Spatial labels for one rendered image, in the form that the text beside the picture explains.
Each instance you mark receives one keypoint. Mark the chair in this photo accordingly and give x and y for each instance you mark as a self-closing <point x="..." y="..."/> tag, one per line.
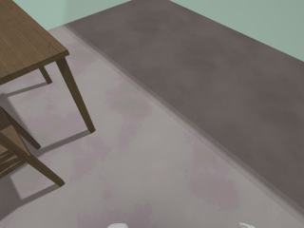
<point x="14" y="152"/>

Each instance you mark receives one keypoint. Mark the table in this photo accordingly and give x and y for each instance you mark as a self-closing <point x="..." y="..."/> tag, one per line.
<point x="26" y="46"/>

